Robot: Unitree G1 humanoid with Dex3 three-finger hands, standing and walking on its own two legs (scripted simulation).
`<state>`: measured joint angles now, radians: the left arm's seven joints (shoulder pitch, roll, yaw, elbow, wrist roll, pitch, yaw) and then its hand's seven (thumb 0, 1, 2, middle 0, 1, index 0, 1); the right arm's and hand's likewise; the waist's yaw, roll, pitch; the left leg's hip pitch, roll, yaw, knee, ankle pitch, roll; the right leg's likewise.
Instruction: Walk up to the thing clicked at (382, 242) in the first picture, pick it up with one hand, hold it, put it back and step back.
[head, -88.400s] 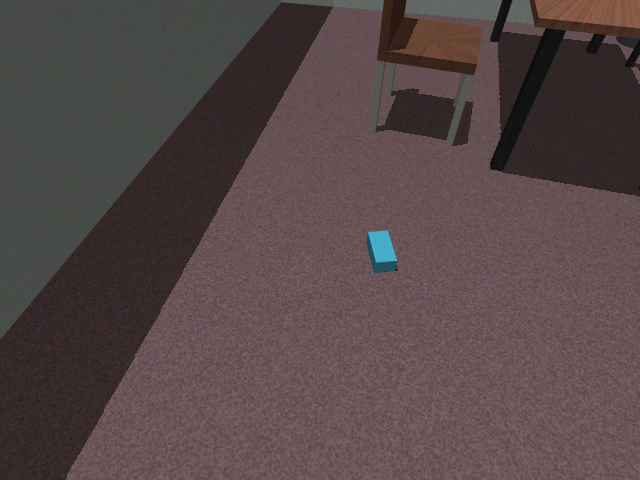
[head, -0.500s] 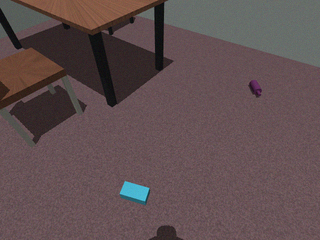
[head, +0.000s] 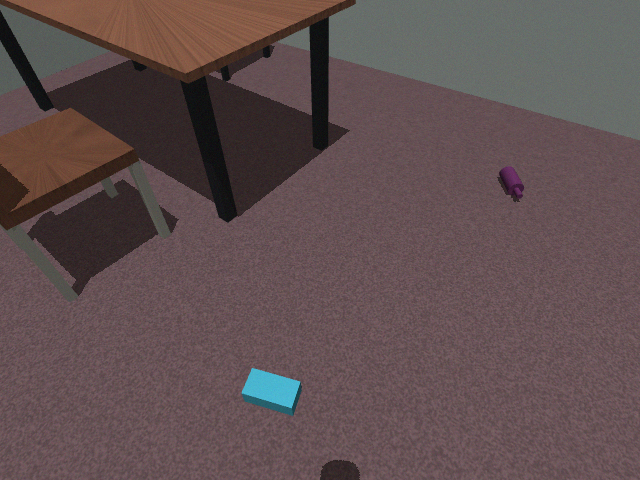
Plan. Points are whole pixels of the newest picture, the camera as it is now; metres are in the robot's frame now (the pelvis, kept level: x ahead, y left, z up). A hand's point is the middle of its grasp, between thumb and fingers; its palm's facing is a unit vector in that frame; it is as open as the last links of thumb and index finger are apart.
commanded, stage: stand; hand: left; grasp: from above
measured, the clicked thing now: (272, 391) +0.52 +0.19 -0.75
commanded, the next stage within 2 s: step back in 1.46 s
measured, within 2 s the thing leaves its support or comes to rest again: neither
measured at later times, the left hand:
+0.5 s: hand out of the picture +0.08 +0.23 -0.16, palm faces +0.03 -0.95 -0.33, open 7.4 cm
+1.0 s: hand out of the picture +0.09 +0.23 -0.16, palm faces +0.01 -0.94 -0.33, open 7.4 cm
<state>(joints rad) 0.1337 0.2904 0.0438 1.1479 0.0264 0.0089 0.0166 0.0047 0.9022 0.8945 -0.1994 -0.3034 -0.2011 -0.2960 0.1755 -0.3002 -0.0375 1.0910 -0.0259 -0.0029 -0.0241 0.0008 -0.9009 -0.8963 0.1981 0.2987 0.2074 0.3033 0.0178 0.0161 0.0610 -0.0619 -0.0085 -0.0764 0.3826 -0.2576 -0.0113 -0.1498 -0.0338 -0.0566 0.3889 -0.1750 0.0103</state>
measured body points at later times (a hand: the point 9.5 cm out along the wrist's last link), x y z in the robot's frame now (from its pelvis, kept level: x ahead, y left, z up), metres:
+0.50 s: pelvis +0.00 -0.01 +0.00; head +0.01 -0.02 +0.45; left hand +0.08 +0.28 -0.13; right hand +0.07 -0.30 -0.14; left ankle -0.03 +0.13 -0.74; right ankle +0.03 -0.12 -0.74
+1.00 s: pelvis +0.01 -0.02 +0.00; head +0.02 -0.02 +0.45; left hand +0.09 +0.28 -0.13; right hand +0.07 -0.31 -0.14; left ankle -0.03 +0.13 -0.74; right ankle +0.03 -0.12 -0.74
